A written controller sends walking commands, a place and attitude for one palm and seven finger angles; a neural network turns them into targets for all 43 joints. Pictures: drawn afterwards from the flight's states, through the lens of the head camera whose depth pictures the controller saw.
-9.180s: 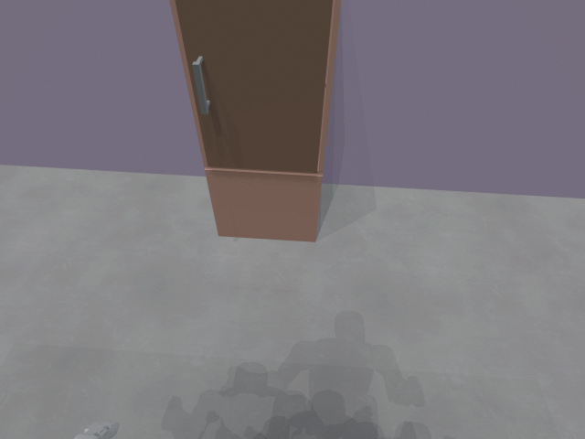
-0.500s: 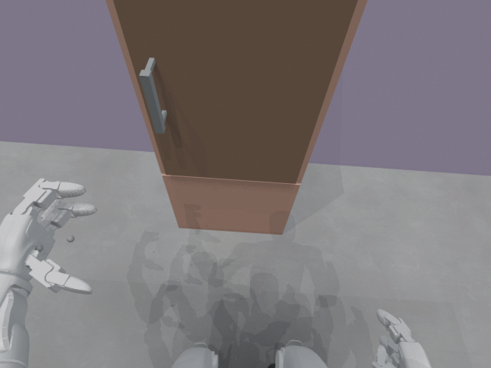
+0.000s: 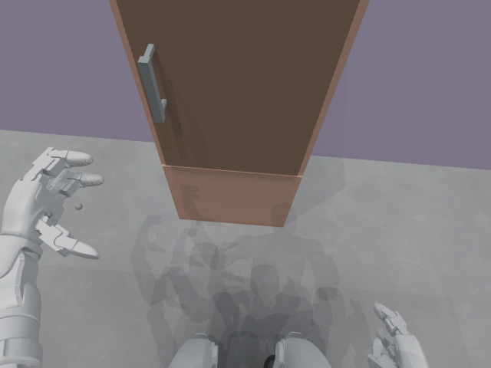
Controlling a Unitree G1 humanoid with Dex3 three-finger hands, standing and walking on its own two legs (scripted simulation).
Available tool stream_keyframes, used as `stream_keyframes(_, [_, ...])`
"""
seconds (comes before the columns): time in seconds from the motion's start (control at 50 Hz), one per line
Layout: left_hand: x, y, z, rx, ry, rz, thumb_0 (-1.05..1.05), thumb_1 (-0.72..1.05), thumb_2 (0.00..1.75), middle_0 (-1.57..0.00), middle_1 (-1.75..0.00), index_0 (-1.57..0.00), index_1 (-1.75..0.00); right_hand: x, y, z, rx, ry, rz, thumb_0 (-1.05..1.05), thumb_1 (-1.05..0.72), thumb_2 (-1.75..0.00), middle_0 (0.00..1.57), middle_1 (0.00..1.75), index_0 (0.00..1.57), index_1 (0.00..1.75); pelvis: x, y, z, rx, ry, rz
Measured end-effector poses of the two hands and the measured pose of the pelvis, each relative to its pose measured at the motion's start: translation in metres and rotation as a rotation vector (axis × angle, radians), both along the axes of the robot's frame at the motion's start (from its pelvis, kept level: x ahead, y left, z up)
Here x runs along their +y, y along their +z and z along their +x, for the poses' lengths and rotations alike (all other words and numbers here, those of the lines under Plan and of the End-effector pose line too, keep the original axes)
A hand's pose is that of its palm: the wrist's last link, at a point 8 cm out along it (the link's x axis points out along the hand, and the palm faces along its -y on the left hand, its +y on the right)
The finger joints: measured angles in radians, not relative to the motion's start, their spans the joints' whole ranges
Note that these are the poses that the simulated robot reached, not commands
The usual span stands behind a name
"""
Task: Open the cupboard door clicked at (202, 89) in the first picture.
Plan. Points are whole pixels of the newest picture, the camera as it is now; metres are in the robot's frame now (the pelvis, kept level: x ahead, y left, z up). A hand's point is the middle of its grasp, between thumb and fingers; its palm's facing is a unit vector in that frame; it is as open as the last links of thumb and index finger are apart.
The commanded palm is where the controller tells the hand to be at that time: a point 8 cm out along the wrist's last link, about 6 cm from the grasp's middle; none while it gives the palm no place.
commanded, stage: move the hooked fingers beside the handle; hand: left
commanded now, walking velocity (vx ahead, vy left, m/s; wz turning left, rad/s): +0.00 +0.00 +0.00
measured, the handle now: (155, 86) +0.62 +0.22 +0.05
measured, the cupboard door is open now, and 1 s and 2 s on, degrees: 0 0 0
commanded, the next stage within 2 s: none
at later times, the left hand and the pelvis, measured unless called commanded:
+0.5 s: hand (93, 161) +0.42 +0.28 +0.05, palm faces -0.03 -1.00 -0.02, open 14.0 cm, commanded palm +0.40 +0.32 +0.05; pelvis +0.01 +0.01 +0.00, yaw -2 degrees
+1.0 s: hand (111, 123) +0.51 +0.27 +0.05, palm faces -0.03 -1.00 -0.04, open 14.0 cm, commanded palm +0.50 +0.31 +0.05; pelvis +0.00 +0.02 -0.02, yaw -3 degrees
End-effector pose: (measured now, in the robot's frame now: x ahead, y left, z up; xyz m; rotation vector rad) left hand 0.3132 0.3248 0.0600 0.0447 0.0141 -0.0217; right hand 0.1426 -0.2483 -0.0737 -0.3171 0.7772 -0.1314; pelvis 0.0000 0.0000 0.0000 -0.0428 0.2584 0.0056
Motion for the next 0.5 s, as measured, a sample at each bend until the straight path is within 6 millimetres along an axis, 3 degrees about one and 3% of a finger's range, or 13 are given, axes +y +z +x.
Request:
stream_keyframes(0.14, [0.001,0.003,0.031,0.027,-0.014,-0.006,-0.01,-0.5,0.3,-0.3,-1.2,-0.3,-1.2,-0.005,-0.004,-0.021,0.064,-0.052,0.003,0.01,-0.91,-0.9,0.2,0.3,0.2,0.3,0.002,0.001,0.004,0.024,-0.018,0.004])
stream_keyframes(0.5, [0.007,-0.006,0.087,0.022,-0.004,-0.019,-0.01,-0.5,0.3,-0.3,-1.2,-0.3,-1.2,-0.009,-0.015,-0.069,0.273,-0.135,-0.035,0.01,-0.91,-0.9,0.2,0.3,0.2,0.3,0.011,-0.003,0.006,0.074,-0.027,-0.008])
